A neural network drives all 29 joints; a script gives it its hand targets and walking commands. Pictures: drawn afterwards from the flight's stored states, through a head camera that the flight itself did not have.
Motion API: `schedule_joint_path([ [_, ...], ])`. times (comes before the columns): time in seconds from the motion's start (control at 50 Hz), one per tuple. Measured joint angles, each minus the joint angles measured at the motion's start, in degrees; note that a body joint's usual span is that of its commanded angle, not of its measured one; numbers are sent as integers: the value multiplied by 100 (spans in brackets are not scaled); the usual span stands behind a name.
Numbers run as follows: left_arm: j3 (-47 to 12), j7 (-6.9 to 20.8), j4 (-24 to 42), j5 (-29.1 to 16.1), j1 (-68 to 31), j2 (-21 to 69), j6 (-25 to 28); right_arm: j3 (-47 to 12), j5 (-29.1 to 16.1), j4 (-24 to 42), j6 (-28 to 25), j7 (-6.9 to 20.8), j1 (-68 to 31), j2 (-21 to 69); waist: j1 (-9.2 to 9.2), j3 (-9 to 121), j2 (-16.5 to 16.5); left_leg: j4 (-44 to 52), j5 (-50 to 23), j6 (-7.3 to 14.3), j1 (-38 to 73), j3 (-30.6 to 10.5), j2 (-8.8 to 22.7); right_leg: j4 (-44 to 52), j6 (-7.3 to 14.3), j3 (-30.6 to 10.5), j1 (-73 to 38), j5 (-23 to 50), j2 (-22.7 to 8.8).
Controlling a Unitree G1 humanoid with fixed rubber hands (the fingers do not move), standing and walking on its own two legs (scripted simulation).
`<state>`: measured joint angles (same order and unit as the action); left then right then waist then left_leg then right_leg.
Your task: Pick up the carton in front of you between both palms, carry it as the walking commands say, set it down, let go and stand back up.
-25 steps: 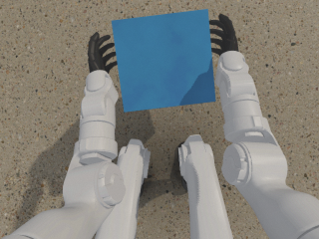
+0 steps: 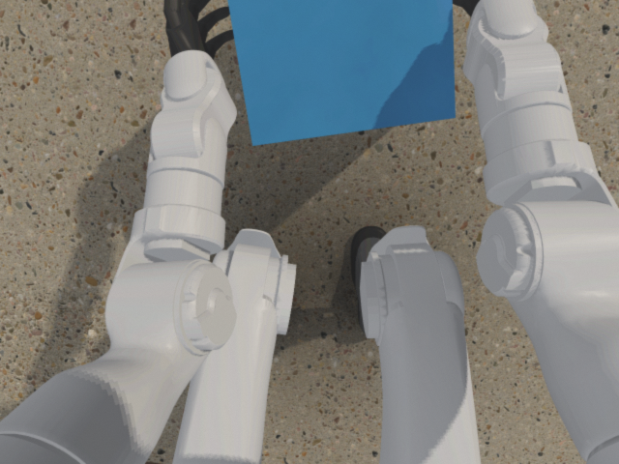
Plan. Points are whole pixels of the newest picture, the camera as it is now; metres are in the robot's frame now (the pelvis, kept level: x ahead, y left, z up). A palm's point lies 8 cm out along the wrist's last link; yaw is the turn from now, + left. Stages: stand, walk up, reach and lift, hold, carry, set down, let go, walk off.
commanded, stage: set down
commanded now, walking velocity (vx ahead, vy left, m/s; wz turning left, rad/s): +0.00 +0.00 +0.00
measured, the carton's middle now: (335, 51) +0.52 -0.06 -0.27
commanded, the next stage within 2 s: none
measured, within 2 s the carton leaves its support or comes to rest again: rests again in 0.02 s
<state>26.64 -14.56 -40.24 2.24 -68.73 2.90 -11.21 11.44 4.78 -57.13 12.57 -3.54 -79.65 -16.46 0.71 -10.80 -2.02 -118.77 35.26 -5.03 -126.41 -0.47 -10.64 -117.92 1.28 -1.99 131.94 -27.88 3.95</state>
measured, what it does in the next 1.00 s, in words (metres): stands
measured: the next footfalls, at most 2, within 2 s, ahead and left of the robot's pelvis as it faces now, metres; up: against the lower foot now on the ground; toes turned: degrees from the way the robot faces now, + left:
none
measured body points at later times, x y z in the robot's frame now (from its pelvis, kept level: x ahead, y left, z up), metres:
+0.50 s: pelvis +0.00 +0.01 -0.02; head +0.35 -0.05 +0.26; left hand +0.54 +0.10 -0.17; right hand +0.55 -0.21 -0.18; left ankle +0.10 +0.12 -0.37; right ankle +0.12 -0.10 -0.37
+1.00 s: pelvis +0.00 +0.00 -0.03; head +0.35 -0.05 +0.25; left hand +0.54 +0.10 -0.18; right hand +0.56 -0.21 -0.18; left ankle +0.10 +0.12 -0.37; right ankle +0.12 -0.10 -0.37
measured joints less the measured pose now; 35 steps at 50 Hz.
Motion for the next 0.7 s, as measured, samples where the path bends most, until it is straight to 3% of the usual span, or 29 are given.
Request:
schedule_joint_path([
  [0.16, -131, -34, -190, -89, -57, -113, 18, 89, -11, -259, 3, 130, -123, -9, 47, -21, -38, -364, 109, 1, -128, -33, -93, -333, 6, 86, 55, -165, -105],
  [0.38, 221, 287, -478, 293, -311, -73, 69, 462, 308, -431, -86, 467, -223, -105, 71, -146, -165, -466, 57, 84, -131, 48, -117, -443, -58, 37, -1, -187, -159],
  [0.7, 497, 778, -679, 601, -431, -148, 232, 773, 502, -478, -216, 788, -240, -156, 50, -187, -132, -546, 135, 87, -143, 77, -59, -555, 19, 68, 37, -268, -200],
])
